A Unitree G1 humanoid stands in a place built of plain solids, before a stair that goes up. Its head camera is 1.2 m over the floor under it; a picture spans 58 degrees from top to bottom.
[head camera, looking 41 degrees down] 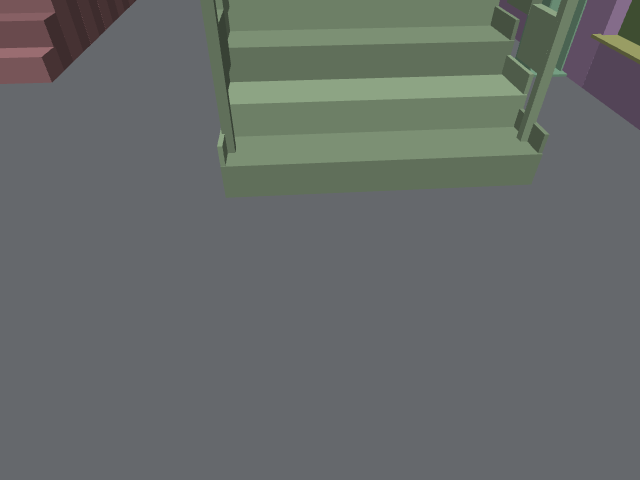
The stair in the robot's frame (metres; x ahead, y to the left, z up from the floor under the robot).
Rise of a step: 0.17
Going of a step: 0.28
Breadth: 1.50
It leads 4 degrees to the left of straight ahead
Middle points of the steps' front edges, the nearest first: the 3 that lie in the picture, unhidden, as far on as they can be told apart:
1.74 -0.30 0.17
2.02 -0.28 0.34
2.30 -0.26 0.51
